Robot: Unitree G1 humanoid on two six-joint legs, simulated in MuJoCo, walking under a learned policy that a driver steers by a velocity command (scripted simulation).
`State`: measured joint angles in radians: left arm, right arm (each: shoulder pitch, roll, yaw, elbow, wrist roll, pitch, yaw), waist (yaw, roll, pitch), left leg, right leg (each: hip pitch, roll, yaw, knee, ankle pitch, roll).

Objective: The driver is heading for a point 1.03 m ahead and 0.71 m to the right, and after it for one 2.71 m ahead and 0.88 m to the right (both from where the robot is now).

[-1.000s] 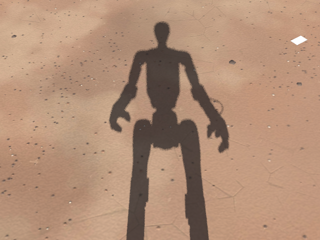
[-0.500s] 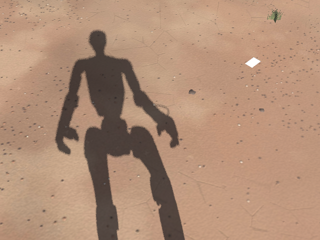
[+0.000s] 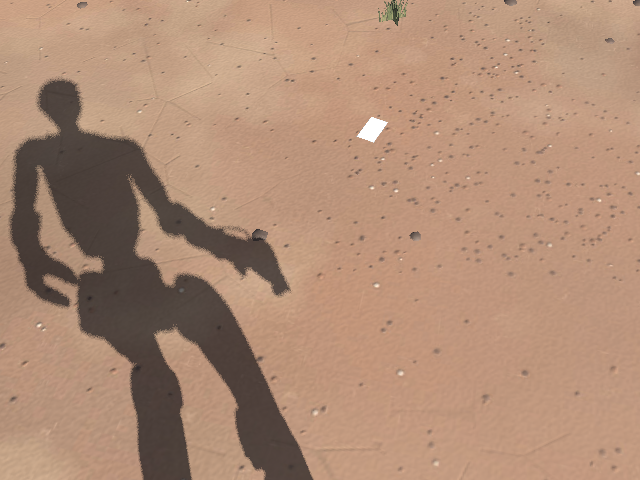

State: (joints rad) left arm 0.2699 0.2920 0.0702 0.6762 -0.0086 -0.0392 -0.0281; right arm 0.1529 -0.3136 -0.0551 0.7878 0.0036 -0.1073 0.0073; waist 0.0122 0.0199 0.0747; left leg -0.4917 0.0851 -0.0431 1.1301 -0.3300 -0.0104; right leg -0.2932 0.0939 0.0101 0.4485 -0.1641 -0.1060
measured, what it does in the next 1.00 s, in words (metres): walks ahead, turning right: left foot, then right foot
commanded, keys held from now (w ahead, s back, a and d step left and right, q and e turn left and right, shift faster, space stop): w+e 1.00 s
